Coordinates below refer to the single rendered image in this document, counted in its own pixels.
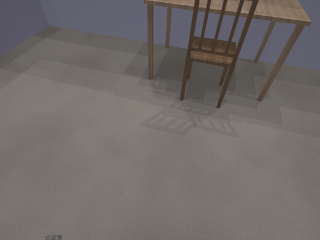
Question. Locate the chair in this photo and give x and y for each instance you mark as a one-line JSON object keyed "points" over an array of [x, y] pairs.
{"points": [[213, 51]]}

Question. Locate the table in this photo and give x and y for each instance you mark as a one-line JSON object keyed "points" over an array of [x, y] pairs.
{"points": [[283, 11]]}

